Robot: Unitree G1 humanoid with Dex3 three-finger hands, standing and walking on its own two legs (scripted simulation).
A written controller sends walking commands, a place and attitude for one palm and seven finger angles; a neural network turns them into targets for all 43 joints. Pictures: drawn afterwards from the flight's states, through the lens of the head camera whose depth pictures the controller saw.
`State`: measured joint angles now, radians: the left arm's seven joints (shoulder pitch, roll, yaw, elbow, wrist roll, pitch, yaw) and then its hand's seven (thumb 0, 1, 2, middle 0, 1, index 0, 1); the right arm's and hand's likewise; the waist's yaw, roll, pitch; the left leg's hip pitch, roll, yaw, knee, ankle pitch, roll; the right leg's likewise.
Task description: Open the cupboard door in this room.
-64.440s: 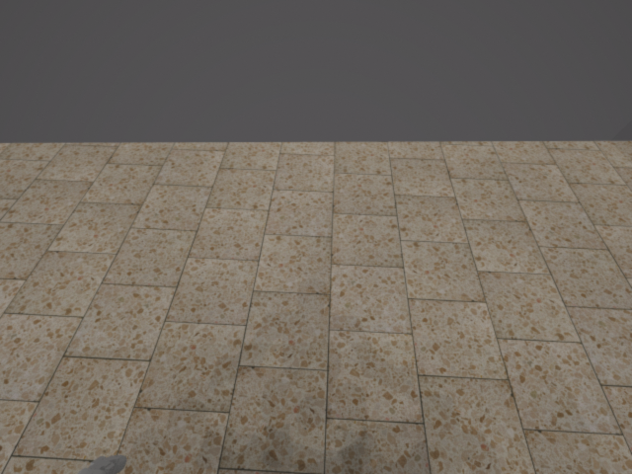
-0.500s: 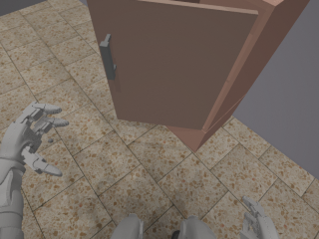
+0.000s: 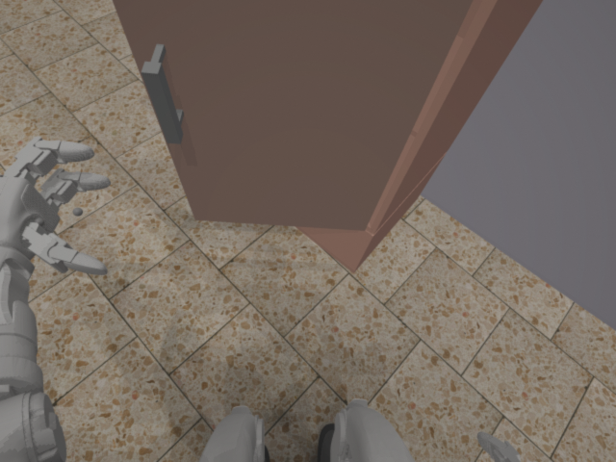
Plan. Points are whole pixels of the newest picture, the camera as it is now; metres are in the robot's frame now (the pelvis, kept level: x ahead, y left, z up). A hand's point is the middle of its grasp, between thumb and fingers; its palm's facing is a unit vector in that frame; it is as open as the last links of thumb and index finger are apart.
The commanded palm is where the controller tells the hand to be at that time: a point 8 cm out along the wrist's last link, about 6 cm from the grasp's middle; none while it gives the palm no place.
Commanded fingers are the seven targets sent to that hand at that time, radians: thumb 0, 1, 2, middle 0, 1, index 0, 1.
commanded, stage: move the hooked fingers beside the handle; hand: left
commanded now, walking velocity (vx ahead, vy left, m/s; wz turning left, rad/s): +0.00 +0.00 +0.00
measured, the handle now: (167, 96) +0.60 +0.21 +0.04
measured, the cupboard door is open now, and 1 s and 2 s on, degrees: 39 39 39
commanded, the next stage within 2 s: slide the fingers in behind the handle in 1.70 s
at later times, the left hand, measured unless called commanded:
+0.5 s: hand (95, 155) +0.48 +0.28 +0.05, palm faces -0.04 -1.00 -0.02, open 14.0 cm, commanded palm +0.48 +0.32 +0.05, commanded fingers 0.00 -0.50 0.30 -0.30 -1.20 -0.30 -1.20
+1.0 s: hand (114, 108) +0.56 +0.28 +0.05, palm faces -0.03 -1.00 -0.02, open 14.0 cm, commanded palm +0.55 +0.29 +0.04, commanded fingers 0.00 -0.50 0.30 -0.30 -1.20 -0.30 -1.20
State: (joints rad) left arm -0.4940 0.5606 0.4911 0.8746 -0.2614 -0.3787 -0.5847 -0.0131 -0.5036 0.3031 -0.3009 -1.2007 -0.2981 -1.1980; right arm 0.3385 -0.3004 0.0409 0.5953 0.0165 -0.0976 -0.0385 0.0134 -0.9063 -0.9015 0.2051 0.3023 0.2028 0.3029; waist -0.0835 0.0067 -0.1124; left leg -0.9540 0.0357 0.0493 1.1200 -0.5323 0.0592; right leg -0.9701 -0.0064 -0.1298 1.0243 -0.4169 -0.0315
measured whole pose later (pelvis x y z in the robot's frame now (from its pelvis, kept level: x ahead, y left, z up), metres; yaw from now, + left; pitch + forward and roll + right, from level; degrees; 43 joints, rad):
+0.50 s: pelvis +0.00 +0.01 -0.02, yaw -1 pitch +25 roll -5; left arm -0.85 0.73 0.52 1.18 -0.15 -0.38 -0.55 -0.01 -0.50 0.30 -0.30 -1.20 -0.30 -1.20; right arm 0.35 -0.30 0.07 0.59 0.00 0.02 -0.03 0.01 -0.91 -0.90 0.21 0.30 0.20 0.30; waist -0.17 0.01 -0.11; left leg -1.09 0.05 0.04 1.20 -0.55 0.07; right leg -1.10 0.00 -0.14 1.07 -0.42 -0.02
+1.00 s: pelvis +0.00 +0.02 -0.03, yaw -3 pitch +31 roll -8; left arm -1.13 0.90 0.53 1.29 -0.03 -0.31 -0.49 -0.01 -0.50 0.30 -0.30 -1.20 -0.30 -1.20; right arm 0.40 -0.29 0.11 0.57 -0.03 0.09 -0.01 0.01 -0.91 -0.90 0.21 0.30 0.20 0.30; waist -0.27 0.04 -0.09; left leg -1.24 0.06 0.02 1.25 -0.57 0.08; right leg -1.22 0.01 -0.16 1.09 -0.41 -0.01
